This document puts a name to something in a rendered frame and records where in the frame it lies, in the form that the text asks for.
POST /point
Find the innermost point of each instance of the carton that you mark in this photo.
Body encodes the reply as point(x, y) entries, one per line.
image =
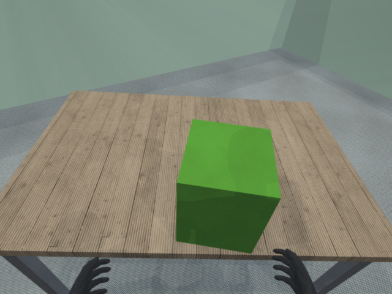
point(227, 188)

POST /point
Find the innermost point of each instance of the table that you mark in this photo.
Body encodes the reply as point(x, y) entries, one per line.
point(101, 182)

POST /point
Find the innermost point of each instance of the robot left hand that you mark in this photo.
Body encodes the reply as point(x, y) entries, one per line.
point(84, 283)

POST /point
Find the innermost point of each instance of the robot right hand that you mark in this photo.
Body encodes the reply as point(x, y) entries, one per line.
point(300, 281)

